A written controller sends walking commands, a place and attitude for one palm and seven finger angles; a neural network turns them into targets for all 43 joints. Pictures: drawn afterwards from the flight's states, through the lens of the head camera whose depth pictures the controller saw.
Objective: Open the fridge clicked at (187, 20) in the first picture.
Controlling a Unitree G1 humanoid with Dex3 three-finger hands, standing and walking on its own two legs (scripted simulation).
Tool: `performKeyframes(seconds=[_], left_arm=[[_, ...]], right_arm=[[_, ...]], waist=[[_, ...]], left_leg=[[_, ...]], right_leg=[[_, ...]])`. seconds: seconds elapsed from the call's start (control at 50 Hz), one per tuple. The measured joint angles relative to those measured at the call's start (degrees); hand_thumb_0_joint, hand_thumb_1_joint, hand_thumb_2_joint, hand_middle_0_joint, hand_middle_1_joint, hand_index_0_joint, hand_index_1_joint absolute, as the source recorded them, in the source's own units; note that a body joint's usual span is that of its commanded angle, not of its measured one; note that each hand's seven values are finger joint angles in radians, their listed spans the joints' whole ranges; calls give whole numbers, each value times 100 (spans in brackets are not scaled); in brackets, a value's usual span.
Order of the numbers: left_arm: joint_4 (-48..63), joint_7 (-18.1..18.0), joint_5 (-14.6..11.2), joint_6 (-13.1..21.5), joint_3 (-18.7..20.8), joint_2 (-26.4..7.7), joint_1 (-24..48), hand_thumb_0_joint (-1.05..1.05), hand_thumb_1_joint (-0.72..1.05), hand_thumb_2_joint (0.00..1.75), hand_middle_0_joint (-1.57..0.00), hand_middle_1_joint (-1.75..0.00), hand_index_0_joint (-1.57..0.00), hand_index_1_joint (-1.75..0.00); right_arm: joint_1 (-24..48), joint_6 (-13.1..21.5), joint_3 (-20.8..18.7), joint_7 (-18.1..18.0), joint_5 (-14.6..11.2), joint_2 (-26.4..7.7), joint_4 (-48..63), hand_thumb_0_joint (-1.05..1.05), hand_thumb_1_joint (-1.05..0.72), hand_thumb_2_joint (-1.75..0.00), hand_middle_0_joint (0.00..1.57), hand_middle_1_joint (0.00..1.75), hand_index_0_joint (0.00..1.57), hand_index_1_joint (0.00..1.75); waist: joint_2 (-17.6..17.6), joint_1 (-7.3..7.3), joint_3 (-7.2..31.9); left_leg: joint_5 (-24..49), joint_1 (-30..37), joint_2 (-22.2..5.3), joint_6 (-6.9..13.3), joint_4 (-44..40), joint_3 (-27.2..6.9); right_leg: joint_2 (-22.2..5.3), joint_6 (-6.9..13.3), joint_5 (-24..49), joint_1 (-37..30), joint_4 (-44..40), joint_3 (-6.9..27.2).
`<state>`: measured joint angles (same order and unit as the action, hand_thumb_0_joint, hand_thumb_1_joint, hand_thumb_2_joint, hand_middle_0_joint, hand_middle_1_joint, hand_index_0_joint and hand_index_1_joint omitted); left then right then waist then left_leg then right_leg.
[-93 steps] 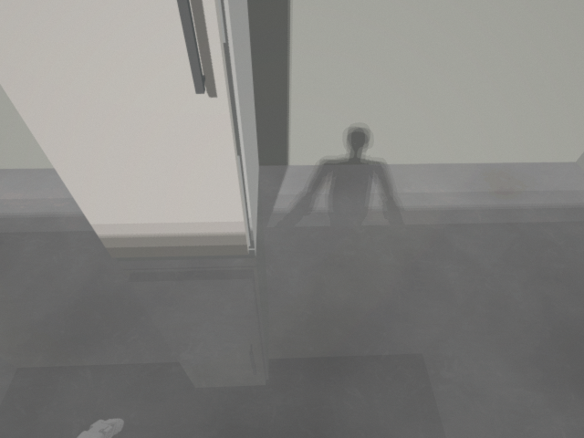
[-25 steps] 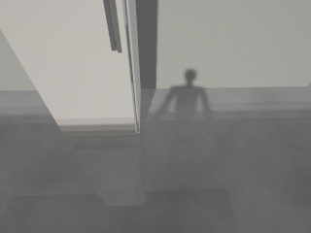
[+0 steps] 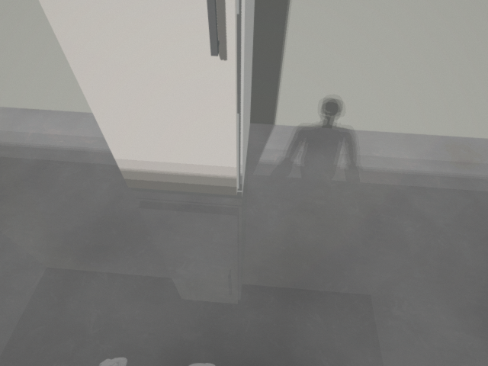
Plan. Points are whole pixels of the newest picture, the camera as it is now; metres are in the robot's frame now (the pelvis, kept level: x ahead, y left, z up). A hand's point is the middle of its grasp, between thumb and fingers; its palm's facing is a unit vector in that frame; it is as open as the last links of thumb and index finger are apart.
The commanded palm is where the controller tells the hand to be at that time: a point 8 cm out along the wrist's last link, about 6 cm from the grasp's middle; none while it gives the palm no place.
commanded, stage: walk to a spot facing it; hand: right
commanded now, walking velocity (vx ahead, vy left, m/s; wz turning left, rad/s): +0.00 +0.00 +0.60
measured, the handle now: out of the picture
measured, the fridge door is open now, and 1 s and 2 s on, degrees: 0 0 0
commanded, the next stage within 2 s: none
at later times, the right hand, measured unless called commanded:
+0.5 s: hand out of the picture +0.07 -0.22 -0.17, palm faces -0.18 +0.96 -0.22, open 7.4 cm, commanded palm none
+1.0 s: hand (322, 362) +0.16 -0.13 -0.15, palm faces -0.57 +0.78 -0.25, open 7.4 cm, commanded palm none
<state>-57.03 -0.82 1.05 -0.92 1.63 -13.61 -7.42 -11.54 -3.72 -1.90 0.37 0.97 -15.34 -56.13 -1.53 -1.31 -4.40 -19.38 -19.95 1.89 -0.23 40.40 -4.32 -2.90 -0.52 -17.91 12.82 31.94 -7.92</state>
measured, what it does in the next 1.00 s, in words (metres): steps on the spot, turning left: right foot, then left foot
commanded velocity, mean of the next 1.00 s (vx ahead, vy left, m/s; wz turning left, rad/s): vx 0.01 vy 0.00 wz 0.60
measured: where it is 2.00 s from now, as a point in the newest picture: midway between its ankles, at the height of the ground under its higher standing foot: outside the picture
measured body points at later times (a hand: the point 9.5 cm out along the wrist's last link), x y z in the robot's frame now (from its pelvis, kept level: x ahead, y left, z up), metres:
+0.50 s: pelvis -0.02 -0.03 +0.00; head +0.01 -0.04 +0.45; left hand +0.03 +0.26 -0.12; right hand +0.08 -0.27 -0.15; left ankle +0.01 +0.10 -0.73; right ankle +0.00 -0.15 -0.73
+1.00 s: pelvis -0.06 -0.04 -0.01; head -0.04 -0.01 +0.44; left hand -0.21 +0.18 -0.16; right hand +0.19 -0.17 -0.13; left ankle -0.13 +0.05 -0.73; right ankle +0.00 -0.15 -0.71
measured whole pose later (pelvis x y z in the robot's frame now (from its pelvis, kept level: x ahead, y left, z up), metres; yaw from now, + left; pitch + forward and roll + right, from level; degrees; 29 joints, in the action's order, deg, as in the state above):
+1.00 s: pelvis -0.06 -0.04 -0.01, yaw +35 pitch +0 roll +1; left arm -55.0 -0.3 1.4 -2.0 3.6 -14.3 -16.9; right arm -6.7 -2.3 -3.7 1.2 1.1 -12.8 -50.3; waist 2.9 2.2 -4.9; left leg -17.4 -15.8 -0.2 0.6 33.7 3.5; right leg -10.2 -2.7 -26.2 19.8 46.0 -11.5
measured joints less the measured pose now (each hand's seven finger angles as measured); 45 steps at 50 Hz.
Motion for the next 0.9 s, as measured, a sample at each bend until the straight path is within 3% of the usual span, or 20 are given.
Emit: performKeyframes(seconds=[0.04, 0.08, 0.14, 0.22, 0.38, 0.46, 0.52, 0.58, 0.64, 0.68, 0.8, 0.9], left_arm=[[51, 4, 22, -14, 26, 48, -44, 1, 90, 90, -20, -30, -20, -30], [100, 20, 28, -59, 49, 50, -115, 1, 90, 90, -20, -30, -20, -30], [130, 17, -4, -186, 118, 27, -83, 1, 90, 90, -20, -30, -20, -30], [172, 26, 6, -208, 147, 29, -13, 1, 90, 90, -20, -30, -20, -30], [335, -28, -22, -152, 170, 17, 71, 1, 90, 90, -20, -30, -20, -30], [438, -61, -75, -84, 155, 30, 92, 1, 90, 90, -20, -30, -20, -30], [545, -93, -80, 61, 109, 76, 14, 1, 90, 90, -20, -30, -20, -30], [598, -86, -15, 77, 28, 173, -146, 1, 90, 90, -20, -30, -20, -30], [563, -84, 30, 51, -24, 240, -327, 1, 90, 90, -20, -30, -20, -30], [532, -82, 40, 54, -29, 261, -423, 1, 90, 90, -20, -30, -20, -30], [433, -39, 57, 95, 16, 288, -674, 1, 90, 90, -20, -30, -20, -30], [291, 18, 78, 57, 106, 188, -807, 1, 90, 90, -20, -30, -20, -30]], right_arm=[[-34, -27, -46, 29, 1, 113, 106, 1, -91, -90, 20, 30, 20, 29], [-143, 41, -65, 68, 17, 200, 257, 1, -91, -90, 20, 30, 20, 29], [-214, 173, -53, 7, 31, 337, 348, 1, -91, -90, 20, 30, 21, 29], [-316, 156, -48, -42, 6, 457, 361, 0, -91, -90, 21, 30, 21, 29], [-388, 132, -129, -37, 26, 383, 347, 1, -91, -90, 21, 30, 21, 30], [-316, 65, -199, -40, 50, 244, 377, 1, -91, -90, 21, 30, 21, 30], [-240, -14, -262, -33, 14, 89, 403, 1, -91, -90, 21, 30, 21, 30], [-108, -99, -373, 13, 54, -51, 375, 1, -91, -90, 20, 30, 21, 29], [-47, -90, -451, 98, 78, -150, 429, 1, -91, -90, 20, 30, 20, 29], [-32, -87, -463, 128, 70, -164, 459, 1, -91, -90, 20, 30, 20, 29], [112, -169, -409, 164, 41, -59, 452, 1, -91, -90, 20, 30, 20, 29], [336, -132, -313, 174, 24, 108, 485, 1, -91, -90, 20, 30, 20, 29]], waist=[[73, -23, -83], [179, -55, -79], [349, -46, -130], [335, -64, -143], [89, -104, 41], [-27, -149, 146], [-147, -81, 223], [-216, -35, 213], [-187, -26, 211], [-131, -17, 203], [46, 124, 95], [216, 285, -25]], left_leg=[[-441, -108, -70, -16, 446, 269], [4, 68, -142, 3, -1, 445], [69, -79, 26, 269, 70, 489], [406, 57, 175, 337, -550, 304], [984, 105, 306, 242, -1281, -256], [1095, -21, 381, 102, -1288, -547], [896, -263, 436, -21, -928, -721], [-297, -780, 413, -172, 756, -328], [-217, -1119, 234, -303, 2252, 41], [-152, -1120, 64, -365, 2573, 192], [-405, -610, -343, -427, 1689, 460], [-537, -50, -386, -289, 459, 702]], right_leg=[[-101, -30, -104, 18, 187, -112], [-252, -105, -304, 187, 598, -178], [-181, -182, -999, 915, 2199, 394], [-25, -246, -589, 1435, 3112, 722], [61, -310, -501, 1220, 2201, 822], [165, -217, -580, 747, 1057, 845], [233, -53, 42, 288, -57, 755], [164, 153, 101, 211, -43, 537], [41, 200, 200, 12, -322, 341], [-38, 216, 260, -69, -441, 201], [-258, 207, 273, -136, -494, -227], [-515, 88, 130, -3, -188, -594]])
